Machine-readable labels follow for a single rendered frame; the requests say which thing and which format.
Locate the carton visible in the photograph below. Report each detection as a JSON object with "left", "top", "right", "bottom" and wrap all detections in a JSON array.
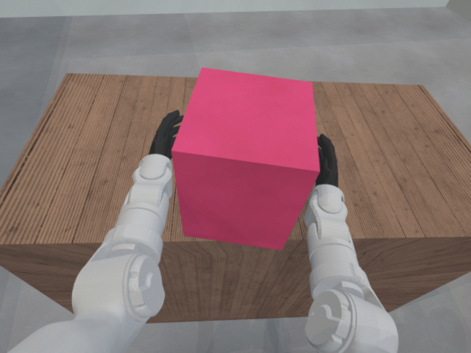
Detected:
[{"left": 171, "top": 68, "right": 320, "bottom": 250}]

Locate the right robot upper arm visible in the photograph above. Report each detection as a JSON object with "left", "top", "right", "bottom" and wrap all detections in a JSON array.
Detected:
[{"left": 305, "top": 288, "right": 398, "bottom": 353}]

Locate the right robot hand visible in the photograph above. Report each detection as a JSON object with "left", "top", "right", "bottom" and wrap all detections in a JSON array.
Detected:
[{"left": 316, "top": 134, "right": 339, "bottom": 187}]

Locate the left robot upper arm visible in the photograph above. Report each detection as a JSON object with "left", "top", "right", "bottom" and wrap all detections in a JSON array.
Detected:
[{"left": 8, "top": 253, "right": 165, "bottom": 353}]

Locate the robot right forearm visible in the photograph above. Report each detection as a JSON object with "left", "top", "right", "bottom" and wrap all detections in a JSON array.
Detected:
[{"left": 304, "top": 185, "right": 385, "bottom": 310}]

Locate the robot left forearm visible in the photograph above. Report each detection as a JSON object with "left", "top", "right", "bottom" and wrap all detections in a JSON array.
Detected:
[{"left": 72, "top": 154, "right": 173, "bottom": 310}]

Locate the left robot hand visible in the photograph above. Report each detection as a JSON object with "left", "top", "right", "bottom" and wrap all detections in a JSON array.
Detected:
[{"left": 149, "top": 110, "right": 184, "bottom": 159}]

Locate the pedestal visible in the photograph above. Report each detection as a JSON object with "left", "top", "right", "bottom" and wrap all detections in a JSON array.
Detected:
[{"left": 0, "top": 73, "right": 471, "bottom": 324}]

